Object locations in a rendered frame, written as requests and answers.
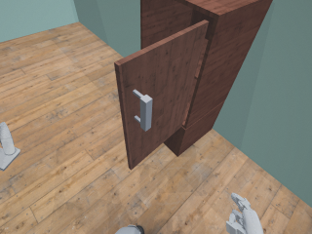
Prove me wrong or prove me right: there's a cupboard door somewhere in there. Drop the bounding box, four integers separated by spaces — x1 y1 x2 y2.
114 19 209 170

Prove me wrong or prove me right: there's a handle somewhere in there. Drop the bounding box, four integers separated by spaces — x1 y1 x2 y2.
133 89 153 131

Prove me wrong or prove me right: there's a right robot hand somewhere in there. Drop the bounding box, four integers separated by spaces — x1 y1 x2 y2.
226 192 264 234

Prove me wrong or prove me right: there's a left robot hand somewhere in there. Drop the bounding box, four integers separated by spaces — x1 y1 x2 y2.
0 122 20 172

